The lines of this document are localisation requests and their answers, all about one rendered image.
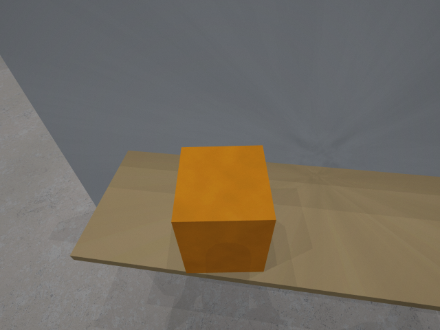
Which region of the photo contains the table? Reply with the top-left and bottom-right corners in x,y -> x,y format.
70,151 -> 440,311

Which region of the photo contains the carton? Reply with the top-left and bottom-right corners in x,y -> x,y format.
171,145 -> 276,273

